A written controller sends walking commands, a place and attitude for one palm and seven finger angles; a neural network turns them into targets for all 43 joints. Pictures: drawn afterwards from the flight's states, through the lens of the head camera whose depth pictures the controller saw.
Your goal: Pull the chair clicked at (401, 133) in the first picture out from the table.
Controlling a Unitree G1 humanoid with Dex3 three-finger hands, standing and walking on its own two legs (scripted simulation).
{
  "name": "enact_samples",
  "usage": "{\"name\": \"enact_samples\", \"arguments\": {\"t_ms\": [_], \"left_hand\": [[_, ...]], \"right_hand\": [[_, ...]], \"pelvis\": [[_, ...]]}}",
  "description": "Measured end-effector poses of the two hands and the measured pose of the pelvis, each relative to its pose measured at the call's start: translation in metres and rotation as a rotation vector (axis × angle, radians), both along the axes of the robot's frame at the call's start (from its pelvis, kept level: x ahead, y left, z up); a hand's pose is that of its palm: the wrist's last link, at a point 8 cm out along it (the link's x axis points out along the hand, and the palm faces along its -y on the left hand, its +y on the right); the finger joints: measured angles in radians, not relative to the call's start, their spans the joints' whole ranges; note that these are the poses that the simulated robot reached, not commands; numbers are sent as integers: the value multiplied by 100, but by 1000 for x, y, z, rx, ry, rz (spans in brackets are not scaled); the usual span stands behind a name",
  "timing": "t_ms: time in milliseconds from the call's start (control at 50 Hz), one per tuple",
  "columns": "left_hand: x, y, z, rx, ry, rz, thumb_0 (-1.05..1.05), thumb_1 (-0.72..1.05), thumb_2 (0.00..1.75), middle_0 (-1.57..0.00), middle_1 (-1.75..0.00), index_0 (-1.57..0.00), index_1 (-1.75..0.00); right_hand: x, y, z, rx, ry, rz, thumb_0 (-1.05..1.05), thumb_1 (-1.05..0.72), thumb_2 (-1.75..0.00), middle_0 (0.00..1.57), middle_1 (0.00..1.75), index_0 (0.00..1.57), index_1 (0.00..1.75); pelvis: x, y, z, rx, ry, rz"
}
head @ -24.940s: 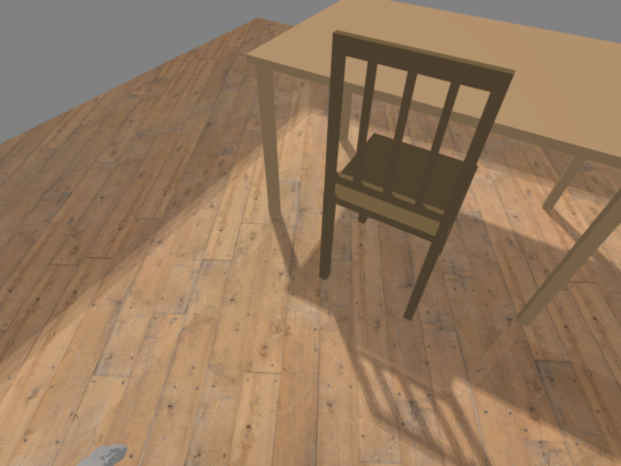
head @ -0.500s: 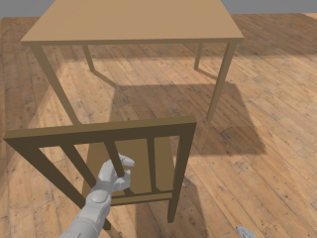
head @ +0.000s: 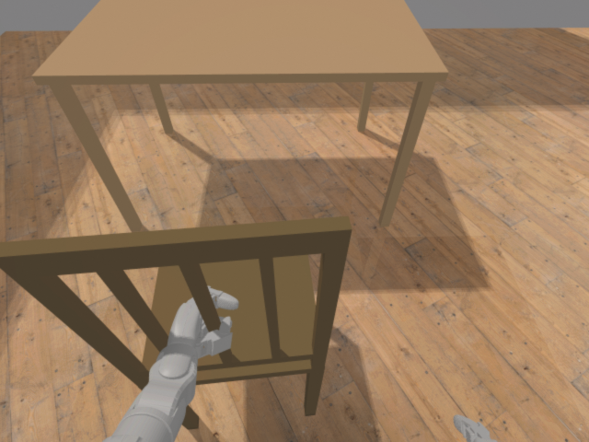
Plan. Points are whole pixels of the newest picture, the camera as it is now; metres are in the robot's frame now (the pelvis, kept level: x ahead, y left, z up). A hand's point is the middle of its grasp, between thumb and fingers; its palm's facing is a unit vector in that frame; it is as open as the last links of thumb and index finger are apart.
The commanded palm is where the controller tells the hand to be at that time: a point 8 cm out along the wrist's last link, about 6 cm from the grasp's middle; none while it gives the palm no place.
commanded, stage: open the thumb and straighten the fingers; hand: left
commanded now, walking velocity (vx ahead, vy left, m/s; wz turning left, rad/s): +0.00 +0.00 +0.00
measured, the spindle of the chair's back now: (211, 319) +0.30 +0.15 -0.06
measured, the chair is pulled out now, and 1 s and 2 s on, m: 0.57 0.57 0.57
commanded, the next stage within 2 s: draw the fingers out of the gap in 0.80 s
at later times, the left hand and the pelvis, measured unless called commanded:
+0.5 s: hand (213, 324) +0.30 +0.14 -0.07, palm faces +0.02 -0.99 -0.16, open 13.1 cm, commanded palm +0.27 +0.18 -0.05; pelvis +0.01 +0.01 -0.03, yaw +1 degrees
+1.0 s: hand (210, 326) +0.30 +0.15 -0.07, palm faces +0.01 -0.99 -0.15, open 17.4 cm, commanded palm +0.27 +0.20 -0.05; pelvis +0.02 +0.01 -0.04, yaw +2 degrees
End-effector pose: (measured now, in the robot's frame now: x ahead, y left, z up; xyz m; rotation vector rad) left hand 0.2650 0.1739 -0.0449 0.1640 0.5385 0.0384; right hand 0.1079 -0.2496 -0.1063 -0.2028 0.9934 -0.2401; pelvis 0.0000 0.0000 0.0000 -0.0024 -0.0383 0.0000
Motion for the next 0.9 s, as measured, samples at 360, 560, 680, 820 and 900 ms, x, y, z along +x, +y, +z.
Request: {"name": "enact_samples", "arguments": {"t_ms": [360,560,680,820,900], "left_hand": [[13,13,-5,0,-36,-8,2,4,49,-43,-136,-48,-141],[16,17,-3,-18,-32,1,0,-45,25,-31,-93,-32,-94],[18,23,-12,-7,2,14,0,-52,22,-18,-53,-18,-54],[20,27,-6,-17,-19,17,-1,-54,21,-6,-17,-6,-17],[19,27,-5,-6,-16,13,-1,-54,21,-3,-8,-3,-8]], "right_hand": [[-1,-6,-15,26,-34,17,1,-91,-90,21,30,21,30],[15,5,-24,34,-69,25,1,-91,-90,20,30,20,30],[31,10,-22,24,-94,46,1,-91,-90,21,30,21,30],[41,10,-19,9,-120,58,1,-91,-90,21,30,21,30],[43,8,-19,7,-123,62,1,-91,-90,21,30,21,30]], "pelvis": [[3,5,-19,4,135,14],[15,12,-28,4,172,16],[17,11,-32,4,178,18],[18,10,-34,-4,188,25],[18,10,-35,-5,192,28]]}}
